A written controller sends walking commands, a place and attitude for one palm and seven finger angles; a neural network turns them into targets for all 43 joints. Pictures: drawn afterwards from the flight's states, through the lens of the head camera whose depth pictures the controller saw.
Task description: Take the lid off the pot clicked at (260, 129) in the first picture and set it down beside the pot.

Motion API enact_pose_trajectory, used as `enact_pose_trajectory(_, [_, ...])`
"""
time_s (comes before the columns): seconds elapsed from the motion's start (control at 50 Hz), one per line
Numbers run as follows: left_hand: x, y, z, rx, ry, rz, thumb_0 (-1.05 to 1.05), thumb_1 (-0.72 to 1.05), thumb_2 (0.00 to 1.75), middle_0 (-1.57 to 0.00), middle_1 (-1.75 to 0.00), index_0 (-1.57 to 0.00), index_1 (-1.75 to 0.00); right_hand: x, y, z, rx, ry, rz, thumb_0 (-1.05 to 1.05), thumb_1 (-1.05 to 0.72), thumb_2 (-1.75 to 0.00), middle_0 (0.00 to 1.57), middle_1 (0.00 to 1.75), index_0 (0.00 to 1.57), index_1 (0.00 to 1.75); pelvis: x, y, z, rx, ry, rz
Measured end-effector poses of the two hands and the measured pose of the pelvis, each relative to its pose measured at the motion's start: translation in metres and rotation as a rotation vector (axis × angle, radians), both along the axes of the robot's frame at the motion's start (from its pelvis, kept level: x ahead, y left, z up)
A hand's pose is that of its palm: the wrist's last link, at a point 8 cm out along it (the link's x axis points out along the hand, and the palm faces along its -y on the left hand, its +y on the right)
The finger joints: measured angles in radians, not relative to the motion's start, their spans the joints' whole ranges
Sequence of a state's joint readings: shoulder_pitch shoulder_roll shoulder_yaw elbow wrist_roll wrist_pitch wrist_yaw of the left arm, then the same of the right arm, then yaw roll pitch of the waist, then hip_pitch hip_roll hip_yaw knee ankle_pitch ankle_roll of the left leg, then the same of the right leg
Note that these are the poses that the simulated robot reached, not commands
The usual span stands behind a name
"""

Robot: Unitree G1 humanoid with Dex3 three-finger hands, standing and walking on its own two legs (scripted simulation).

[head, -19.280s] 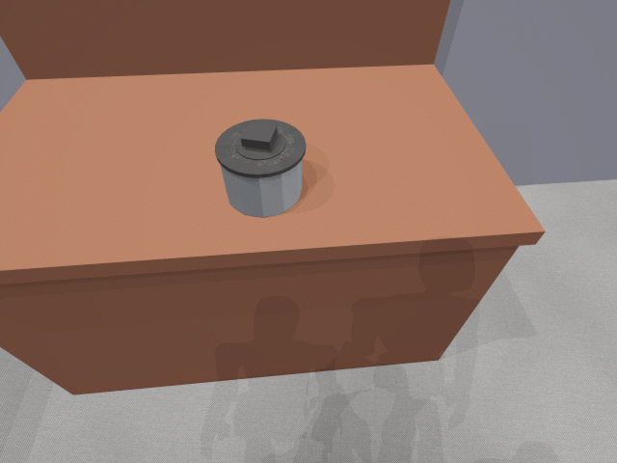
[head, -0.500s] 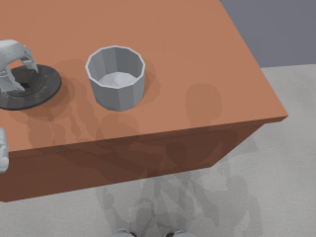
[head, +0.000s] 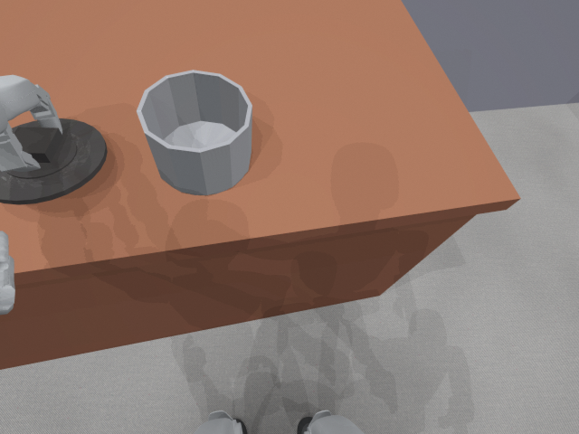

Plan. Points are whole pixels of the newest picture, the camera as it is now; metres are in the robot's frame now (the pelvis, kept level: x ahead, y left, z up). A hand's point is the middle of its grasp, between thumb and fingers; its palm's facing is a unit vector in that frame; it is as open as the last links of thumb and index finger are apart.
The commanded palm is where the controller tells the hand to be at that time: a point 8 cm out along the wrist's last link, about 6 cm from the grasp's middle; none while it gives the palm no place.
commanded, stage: lower the lid onto the table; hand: left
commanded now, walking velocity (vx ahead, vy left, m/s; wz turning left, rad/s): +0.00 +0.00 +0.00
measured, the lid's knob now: (34, 144) +0.52 +0.30 +0.04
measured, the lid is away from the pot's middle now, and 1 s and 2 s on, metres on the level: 0.22 0.23 0.23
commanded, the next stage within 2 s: open the fingers wide in 0.30 s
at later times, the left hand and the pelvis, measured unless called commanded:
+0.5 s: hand (24, 164) +0.49 +0.30 +0.04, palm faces -0.47 -0.12 -0.88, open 8.7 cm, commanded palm +0.52 +0.29 +0.10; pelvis +0.00 +0.00 -0.01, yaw -1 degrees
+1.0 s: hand (17, 173) +0.47 +0.31 +0.04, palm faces -0.43 -0.11 -0.89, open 8.8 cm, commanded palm +0.52 +0.29 +0.10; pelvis -0.01 +0.00 -0.01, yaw +1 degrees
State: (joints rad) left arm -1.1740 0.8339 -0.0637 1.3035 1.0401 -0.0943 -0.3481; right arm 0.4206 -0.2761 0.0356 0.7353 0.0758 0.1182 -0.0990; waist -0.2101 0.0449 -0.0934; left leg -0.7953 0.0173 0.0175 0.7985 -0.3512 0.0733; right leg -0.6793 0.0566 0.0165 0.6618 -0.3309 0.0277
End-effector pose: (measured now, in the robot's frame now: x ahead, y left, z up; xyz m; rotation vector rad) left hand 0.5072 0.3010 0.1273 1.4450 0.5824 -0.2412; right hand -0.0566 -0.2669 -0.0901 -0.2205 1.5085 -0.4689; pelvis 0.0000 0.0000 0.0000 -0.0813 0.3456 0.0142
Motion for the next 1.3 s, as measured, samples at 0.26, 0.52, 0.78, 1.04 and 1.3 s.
enact_pose_trajectory(0.26, [0.002,-0.003,-0.019,-0.006,0.001,-0.009,-0.01,0.14,0.87,-0.75,-1.07,-0.53,-0.92,0.005,-0.005,-0.003,-0.021,-0.014,-0.002,0.0,-0.9,-0.9,0.21,0.3,0.2,0.3,0.0,-0.004,-0.006,-0.003,0.017,-0.009])
enact_pose_trajectory(0.52, [-0.01,0.006,-0.033,-0.005,-0.041,-0.03,0.0,0.15,0.85,-0.76,-1.08,-0.52,-0.93,0.014,0.0,-0.01,0.022,0.018,0.005,0.0,-0.9,-0.9,0.21,0.3,0.2,0.3,0.003,-0.002,-0.008,-0.005,0.03,-0.007])
enact_pose_trajectory(0.78, [-0.03,0.012,-0.033,0.01,-0.05,0.005,0.01,0.22,0.77,-0.7,-1.08,-0.48,-0.95,0.048,-0.003,-0.015,0.035,-0.065,0.064,0.0,-0.9,-0.9,0.21,0.3,0.2,0.3,-0.005,-0.003,-0.008,-0.006,0.0,0.019])
enact_pose_trajectory(1.04, [-0.027,0.005,-0.026,0.028,-0.064,0.005,0.01,0.2,0.7,-0.54,-1.03,-0.47,-0.97,0.031,-0.009,-0.018,0.02,-0.043,0.065,0.0,-0.9,-0.9,0.21,0.3,0.2,0.3,-0.013,-0.004,-0.013,-0.005,0.003,0.022])
enact_pose_trajectory(1.3, [-0.017,0.0,-0.022,0.017,-0.073,0.008,0.0,0.06,0.63,-0.39,-0.93,-0.38,-0.91,0.0,-0.003,-0.018,0.023,0.012,0.006,0.0,-0.9,-0.9,0.21,0.3,0.2,0.3,-0.014,-0.005,-0.015,-0.005,0.017,0.006])
